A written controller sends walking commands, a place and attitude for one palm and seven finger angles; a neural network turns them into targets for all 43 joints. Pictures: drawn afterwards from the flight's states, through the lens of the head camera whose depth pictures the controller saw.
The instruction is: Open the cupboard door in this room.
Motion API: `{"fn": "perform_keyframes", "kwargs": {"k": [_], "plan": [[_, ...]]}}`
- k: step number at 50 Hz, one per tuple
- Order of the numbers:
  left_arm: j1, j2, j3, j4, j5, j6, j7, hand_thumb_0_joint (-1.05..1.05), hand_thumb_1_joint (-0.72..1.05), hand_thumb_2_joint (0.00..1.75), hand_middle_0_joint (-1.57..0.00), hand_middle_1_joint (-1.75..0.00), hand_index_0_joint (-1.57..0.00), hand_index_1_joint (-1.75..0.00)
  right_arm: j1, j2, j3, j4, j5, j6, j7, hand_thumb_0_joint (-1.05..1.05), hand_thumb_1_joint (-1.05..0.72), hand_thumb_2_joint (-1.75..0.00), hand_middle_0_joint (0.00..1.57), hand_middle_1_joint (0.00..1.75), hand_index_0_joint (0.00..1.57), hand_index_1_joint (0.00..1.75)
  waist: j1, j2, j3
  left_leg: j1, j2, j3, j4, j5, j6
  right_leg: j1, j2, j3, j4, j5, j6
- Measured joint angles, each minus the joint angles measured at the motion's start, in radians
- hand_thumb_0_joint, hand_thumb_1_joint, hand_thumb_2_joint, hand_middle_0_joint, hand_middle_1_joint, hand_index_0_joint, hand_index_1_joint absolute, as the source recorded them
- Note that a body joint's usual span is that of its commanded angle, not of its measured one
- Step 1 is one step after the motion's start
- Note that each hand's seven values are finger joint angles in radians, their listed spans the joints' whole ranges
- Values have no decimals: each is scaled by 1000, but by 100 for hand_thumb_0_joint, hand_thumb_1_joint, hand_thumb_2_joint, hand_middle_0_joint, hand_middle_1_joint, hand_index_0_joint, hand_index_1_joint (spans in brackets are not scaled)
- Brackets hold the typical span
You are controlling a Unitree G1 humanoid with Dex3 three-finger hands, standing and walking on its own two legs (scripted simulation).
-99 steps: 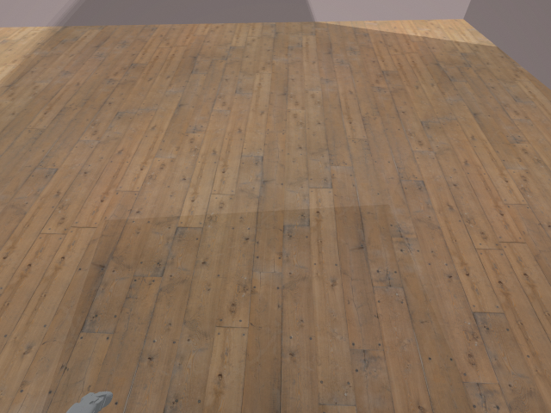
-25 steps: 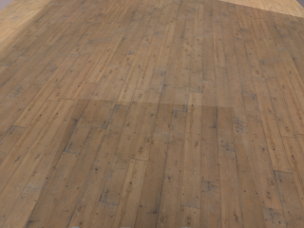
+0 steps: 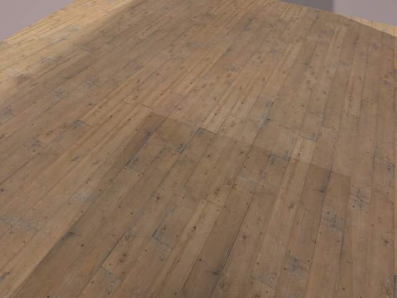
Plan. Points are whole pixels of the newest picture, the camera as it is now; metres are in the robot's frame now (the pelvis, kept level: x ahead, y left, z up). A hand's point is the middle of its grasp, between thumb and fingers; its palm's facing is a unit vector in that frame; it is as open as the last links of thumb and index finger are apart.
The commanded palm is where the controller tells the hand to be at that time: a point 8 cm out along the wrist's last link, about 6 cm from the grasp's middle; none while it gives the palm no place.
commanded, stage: turn or walk to find it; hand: left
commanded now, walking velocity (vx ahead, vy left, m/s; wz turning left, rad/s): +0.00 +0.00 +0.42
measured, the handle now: out of the picture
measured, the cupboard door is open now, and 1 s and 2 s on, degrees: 0 0 0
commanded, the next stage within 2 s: none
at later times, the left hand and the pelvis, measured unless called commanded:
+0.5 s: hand out of the picture +0.03 +0.18 -0.13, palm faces +0.21 -0.94 -0.28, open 7.4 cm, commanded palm none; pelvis -0.02 -0.03 +0.01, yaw +12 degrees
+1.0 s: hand out of the picture -0.11 +0.22 -0.16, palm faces +0.45 -0.86 -0.23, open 7.4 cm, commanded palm none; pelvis -0.06 +0.01 +0.01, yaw +24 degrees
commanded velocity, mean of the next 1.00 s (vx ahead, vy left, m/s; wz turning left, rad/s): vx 0.00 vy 0.00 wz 0.42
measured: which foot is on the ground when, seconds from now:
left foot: down 0.00-0.40, up 0.42-0.78, down 0.80-1.00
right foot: up 0.00-0.38, down 0.40-0.80, up 0.82-1.00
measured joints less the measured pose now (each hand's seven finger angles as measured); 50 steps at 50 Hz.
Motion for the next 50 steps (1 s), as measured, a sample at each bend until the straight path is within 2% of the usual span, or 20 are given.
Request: {"fn": "perform_keyframes", "kwargs": {"k": [2, 4, 7, 14, 17, 19, 20, 21, 23, 26, 29, 33, 37, 39, 40, 41, 42, 44, 47, 50], "plan": [[-7, 15, 6, 15, -2, 25, 5, 0, 90, 89, -20, -29, -20, -30, -8, 20, 9, -8, -1, -14, -4, 0, -91, -90, 20, 30, 20, 30, 6, -8, 4, -3, -2, -4, 7, -5, 18, -65, 25, 52, 163, -90, 10], [-17, 23, 13, 26, -4, 36, 3, 0, 91, 89, -20, -29, -20, -30, -5, 36, 17, -14, -4, -20, -12, 0, -91, -90, 20, 30, 20, 30, 2, -1, 0, 6, -1, -19, -21, 13, 22, -113, 47, 76, 278, -76, 17], [-32, 25, 18, 21, -6, 33, -5, 0, 91, 89, -19, -29, -20, -30, 6, 51, 25, -14, -4, -21, -18, 0, -90, -90, 20, 30, 20, 30, -1, 13, -7, 26, -5, -43, -74, 50, 25, -143, 59, 90, 319, -23, 27], [-80, -2, 16, -16, -10, 26, -7, 0, 91, 89, -19, -29, -20, -30, 47, 58, 21, -8, -10, -12, -16, 0, -90, -90, 20, 30, 20, 30, -26, 52, -19, 27, -29, -96, -118, 95, 22, -104, 81, 113, 167, -3, 32], [-99, -19, 11, -35, -14, 17, -4, 0, 91, 89, -19, -29, -20, -30, 66, 49, 13, -3, -13, -3, -14, 0, -90, -90, 20, 30, 20, 30, -40, 73, -21, 8, -39, -122, -103, 98, 11, -50, 100, 114, 40, 10, 23], [-102, -29, 6, -49, -15, 4, -3, 0, 91, 89, -19, -29, -20, -30, 80, 41, 6, 1, -11, 3, -12, 0, -90, -90, 20, 30, 20, 30, -44, 83, -27, -15, -47, -137, -74, 91, 0, 7, 112, 106, -92, 82, 18], [-99, -32, 4, -57, -13, -6, -2, 0, 91, 89, -19, -29, -20, -30, 90, 37, 2, 1, -8, 5, -11, 0, -90, -90, 20, 30, 20, 30, -43, 85, -32, -34, -54, -142, -45, 80, -8, 36, 111, 102, -166, 139, -1], [-102, -41, 1, -58, -8, -15, 0, 0, 91, 89, -19, -29, -20, -30, 92, 28, -4, 4, -5, 8, -10, 0, -90, -90, 20, 30, 20, 30, -43, 99, -27, -59, -53, -147, 14, 24, -13, 35, 115, 90, -166, 158, -29], [-99, -57, -6, -63, -4, -20, 1, 0, 91, 89, -20, -29, -20, -30, 101, 15, -16, 10, -7, 23, -9, 0, -90, -90, 20, 30, 20, 30, -48, 111, -23, -127, -58, -136, 203, -96, -20, 38, 106, 63, -149, 139, -60], [-81, -71, -12, -63, -3, -17, 2, 0, 91, 89, -20, -29, -20, -30, 107, -1, -29, 25, -11, 38, 0, 0, -90, -90, 20, 30, 20, 30, -47, 114, -23, -206, -38, -105, 462, -83, -33, 63, 93, 36, -182, 140, -68], [-68, -75, -14, -52, 0, -15, 5, 0, 90, 89, -20, -29, -20, -30, 113, -7, -33, 34, -12, 39, 5, 0, -91, -90, 20, 30, 20, 30, -53, 103, -22, -221, -3, -82, 536, -49, -53, 81, 79, 9, -210, 155, -67], [-56, -72, -13, -37, 5, -18, 3, 0, 90, 89, -20, -30, -20, -30, 110, -3, -28, 46, -9, 42, 4, 0, -91, -90, 20, 30, 20, 30, -44, 75, -13, -163, 30, -54, 409, -92, -68, 85, 53, -23, -215, 158, -62], [-44, -54, -6, -22, 9, -18, 0, 0, 90, 89, -20, -30, -20, -30, 84, 6, -16, 47, -2, 36, 1, 0, -91, -90, 20, 30, 19, 30, -24, 47, -1, -81, 38, -19, 214, -118, -62, 66, 23, -52, -177, 144, -44], [-37, -40, 0, -11, 6, -12, -1, 0, 90, 89, -20, -30, -20, -30, 71, 11, -10, 36, 0, 25, 0, 0, -91, -90, 20, 30, 19, 30, -21, 36, 1, -29, 35, 2, 88, -60, -55, 49, 6, -70, -139, 127, -29], [-30, -33, 4, -8, 3, -7, -2, 0, 90, 89, -20, -30, -20, -30, 68, 10, -7, 27, 0, 16, 1, 0, -91, -90, 20, 30, 19, 30, -22, 35, -3, -1, 35, 8, 15, -2, -37, 33, -1, -79, -107, 113, -20], [-29, -20, 10, -3, -1, 2, -3, 0, 90, 89, -20, -30, -20, -30, 59, 19, -6, 23, -3, 7, 0, 0, -91, -90, 20, 30, 19, 30, -20, 17, -1, -6, 22, 10, 12, 17, -6, 9, -12, -66, -58, 87, -9], [-29, -8, 15, 3, -2, 14, -1, 0, 90, 89, -20, -30, -20, -30, 50, 28, -3, 18, -5, 1, 0, 0, -91, -90, 20, 30, 19, 30, -13, 2, 2, -14, 13, 14, 26, 12, 11, -21, -10, -34, 14, 17, -1], [-30, 8, 22, 18, -1, 36, 2, 0, 91, 89, -20, -29, -20, -30, 43, 43, 5, 8, -7, -12, -6, 0, -91, -90, 20, 30, 20, 30, -9, -7, -1, -14, 9, 11, 22, 6, 22, -85, 19, 27, 176, -60, 9], [-40, 19, 30, 31, -3, 41, -5, 0, 91, 89, -20, -29, -20, -30, 40, 56, 15, 0, -9, -19, -18, 0, -91, -90, 20, 30, 20, 30, -11, 1, -8, 4, 0, -10, -39, 44, 24, -140, 46, 71, 311, -19, 17], [-47, 16, 29, 22, -5, 34, -9, 0, 91, 89, -19, -29, -20, -30, 40, 59, 20, -1, -8, -20, -20, 0, -90, -90, 20, 30, 20, 30, -11, 18, -17, 17, -10, -31, -96, 84, 31, -145, 57, 89, 307, 10, 27]]}}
